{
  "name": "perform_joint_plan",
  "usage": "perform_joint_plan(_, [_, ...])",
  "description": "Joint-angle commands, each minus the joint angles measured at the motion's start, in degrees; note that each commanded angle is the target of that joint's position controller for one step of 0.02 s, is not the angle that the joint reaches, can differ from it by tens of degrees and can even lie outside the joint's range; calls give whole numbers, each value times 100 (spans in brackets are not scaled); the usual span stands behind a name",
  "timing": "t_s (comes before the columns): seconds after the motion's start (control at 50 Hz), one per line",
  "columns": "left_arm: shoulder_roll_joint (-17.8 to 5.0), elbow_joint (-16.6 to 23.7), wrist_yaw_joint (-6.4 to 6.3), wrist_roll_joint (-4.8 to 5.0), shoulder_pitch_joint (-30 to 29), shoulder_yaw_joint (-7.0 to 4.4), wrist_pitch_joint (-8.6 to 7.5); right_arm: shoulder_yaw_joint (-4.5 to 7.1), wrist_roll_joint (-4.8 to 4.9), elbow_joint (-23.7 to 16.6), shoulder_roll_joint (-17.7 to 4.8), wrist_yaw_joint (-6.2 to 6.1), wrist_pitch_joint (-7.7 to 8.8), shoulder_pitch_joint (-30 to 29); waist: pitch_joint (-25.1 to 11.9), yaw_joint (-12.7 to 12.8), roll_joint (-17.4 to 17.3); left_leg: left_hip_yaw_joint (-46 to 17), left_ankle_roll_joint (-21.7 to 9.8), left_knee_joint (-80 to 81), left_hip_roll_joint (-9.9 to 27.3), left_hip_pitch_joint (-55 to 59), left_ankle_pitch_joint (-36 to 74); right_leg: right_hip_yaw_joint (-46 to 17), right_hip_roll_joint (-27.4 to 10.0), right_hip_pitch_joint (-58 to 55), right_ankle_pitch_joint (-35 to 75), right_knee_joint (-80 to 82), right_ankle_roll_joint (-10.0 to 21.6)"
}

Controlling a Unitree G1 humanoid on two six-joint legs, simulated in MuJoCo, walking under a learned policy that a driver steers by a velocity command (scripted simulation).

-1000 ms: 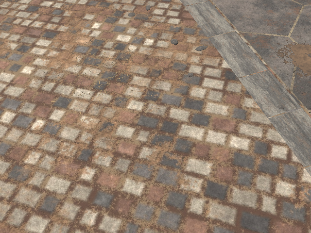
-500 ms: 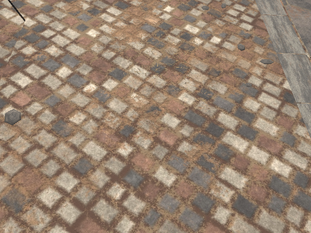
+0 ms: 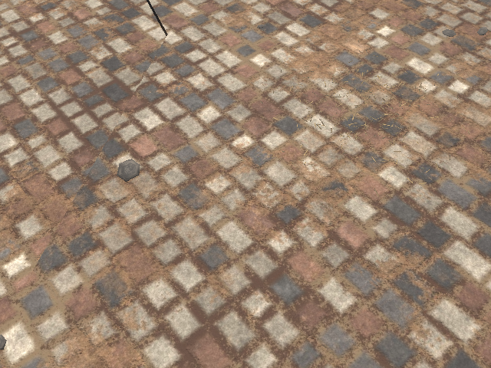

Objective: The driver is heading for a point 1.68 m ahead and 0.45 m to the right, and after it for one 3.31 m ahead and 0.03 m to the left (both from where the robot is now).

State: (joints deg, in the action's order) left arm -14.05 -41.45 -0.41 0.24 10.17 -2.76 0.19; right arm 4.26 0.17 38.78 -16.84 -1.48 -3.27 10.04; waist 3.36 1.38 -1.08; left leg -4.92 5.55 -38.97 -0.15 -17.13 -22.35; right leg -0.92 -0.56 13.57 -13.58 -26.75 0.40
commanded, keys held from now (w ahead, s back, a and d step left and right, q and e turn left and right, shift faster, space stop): e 0.76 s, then w+e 0.06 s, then w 0.14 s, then w+q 0.04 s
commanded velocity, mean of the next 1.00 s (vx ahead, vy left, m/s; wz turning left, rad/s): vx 0.05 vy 0.00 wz -0.43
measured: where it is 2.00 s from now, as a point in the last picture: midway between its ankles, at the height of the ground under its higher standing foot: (354, 358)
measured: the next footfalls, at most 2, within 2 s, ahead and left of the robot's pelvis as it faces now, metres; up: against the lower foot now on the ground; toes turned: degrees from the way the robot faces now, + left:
left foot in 0.04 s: +0.03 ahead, +0.14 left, +0.00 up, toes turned -5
right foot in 0.38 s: +0.01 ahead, -0.11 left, +0.00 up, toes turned -14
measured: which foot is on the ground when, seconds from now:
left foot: up 0.00-0.02, down 0.04-0.38, up 0.40-0.90, down 0.92-1.00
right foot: down 0.00-0.06, up 0.08-0.36, down 0.38-0.92, up 0.94-1.00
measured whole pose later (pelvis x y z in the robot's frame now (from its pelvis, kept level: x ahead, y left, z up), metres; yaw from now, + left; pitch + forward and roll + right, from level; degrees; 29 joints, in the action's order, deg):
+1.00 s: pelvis +0.03 -0.01 +0.00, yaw -30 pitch +1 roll +0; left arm -17.9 -36.4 -1.3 0.9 12.6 -2.7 0.8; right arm 3.8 -0.2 43.7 -16.5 0.3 4.2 14.3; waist -0.5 -0.8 2.3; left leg -3.1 -1.3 -26.3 -2.2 -11.3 -16.0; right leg -9.6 6.9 23.1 -26.0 -49.7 1.7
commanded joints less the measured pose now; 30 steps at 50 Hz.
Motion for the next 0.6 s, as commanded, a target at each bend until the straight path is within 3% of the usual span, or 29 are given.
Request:
perform_joint_plan(0.02, [-1048,247,39,145,-33,-220,-65,119,-21,-231,-495,20,136,222,-537,-194,1042,374,-226,2126,-177,1088,1442,-1165,-904,-143,2042,456,905])
perform_joint_plan(0.04, [-1042,228,65,101,119,-200,-131,174,-46,-269,-802,-25,149,338,-709,-160,737,-36,-429,2005,255,1710,2064,-1197,-835,234,1616,385,577])
perform_joint_plan(0.06, [-837,347,127,-29,151,-127,-223,282,-115,-278,-1299,-100,120,386,-917,27,-290,-530,-814,1500,965,2056,3113,-756,-397,694,767,-49,226])
perform_joint_plan(0.08, [-694,376,111,18,-35,-79,-236,272,-136,-192,-1122,-70,103,293,-938,-43,-949,-675,-1280,1609,1181,1453,2499,-195,-21,598,-342,-335,-56])
perform_joint_plan(0.1, [-863,385,84,24,-204,-115,-199,210,-136,-280,-864,-43,125,62,-674,-117,-849,-774,-1416,1799,1251,1191,2035,-73,28,673,-484,-660,-175])
perform_joint_plan(0.12, [-926,412,56,45,-299,-161,-151,223,-129,-275,-855,-57,141,40,-522,-180,-923,-813,-1417,1863,1268,1142,1816,17,79,919,-473,-975,-177])
perform_joint_plan(0.16, [-919,428,18,57,-168,-210,-19,214,-99,-308,-834,-100,216,-39,-363,-209,-1198,-946,-1614,1853,1613,1017,2486,21,25,1204,-1285,-1822,-199])
perform_joint_plan(0.2, [-866,476,44,107,-110,-245,72,206,-93,-276,-813,-133,277,32,-330,-241,-987,-995,-1892,1794,1959,1123,3494,-74,-119,1627,-2117,-2789,-232])
perform_joint_plan(0.22, [-805,483,60,115,-69,-237,112,216,-58,-263,-825,-130,289,-56,-332,-200,-824,-827,-1878,1752,1933,1144,3651,-56,-186,1657,-2039,-2812,-259])
perform_joint_plan(0.28, [-725,548,133,117,-55,-203,188,253,-4,-275,-904,-113,239,-384,-477,-175,-783,-284,-1723,1633,1743,1005,3787,204,-212,1136,-1425,-2225,-291])
perform_joint_plan(0.32, [-794,600,199,135,55,-235,223,266,49,-245,-940,-100,201,-431,-594,-134,-800,-56,-1603,1419,1696,993,3644,395,-118,739,-973,-1570,-212])
perform_joint_plan(0.36, [-850,519,210,98,422,-299,244,251,150,-176,-888,-89,201,-437,-693,63,-590,305,-1265,839,1495,685,2918,601,151,-51,35,-403,12])
perform_joint_plan(0.38, [-1117,547,145,47,521,-390,230,211,96,-46,-690,-58,229,-66,-695,11,199,779,-825,-78,1100,104,1758,-44,-40,-679,1233,199,244])
perform_joint_plan(0.4, [-1967,760,41,32,575,-556,186,70,-259,-287,-317,-35,241,-75,-661,-146,2091,1144,-117,-1909,221,-1630,-1415,-2506,-1725,-1481,3746,424,1129])
perform_joint_plan(0.42, [-1832,836,128,-200,799,-468,50,116,-150,-444,-525,-89,274,-641,-1102,329,1559,159,-119,-2882,-116,-1892,-2012,-3287,-2228,-1159,3504,714,2052])
perform_joint_plan(0.44, [-1687,837,163,-214,601,-419,-68,173,-6,-427,-708,-114,255,-723,-834,216,992,-19,-186,-3256,24,-2035,-1640,-2852,-2003,-1036,2945,765,1967])
perform_joint_plan(0.48, [-1425,851,79,-1,129,-351,-107,228,-32,-254,-788,-177,220,-603,-564,-6,519,-87,-234,-2966,223,-2107,-682,-2204,-1470,-900,2076,716,1400])
perform_joint_plan(0.5, [-1385,877,22,50,-6,-314,-78,245,-55,-223,-798,-185,215,-531,-566,-96,574,-99,-193,-2823,218,-1884,-342,-1998,-1281,-741,2097,739,1279])
perform_joint_plan(0.6, [-1335,944,-115,34,114,-288,6,182,-2,-136,-568,-125,263,-459,-744,-65,670,-56,9,-2023,-13,-1642,265,-1865,-989,-945,1953,784,1264])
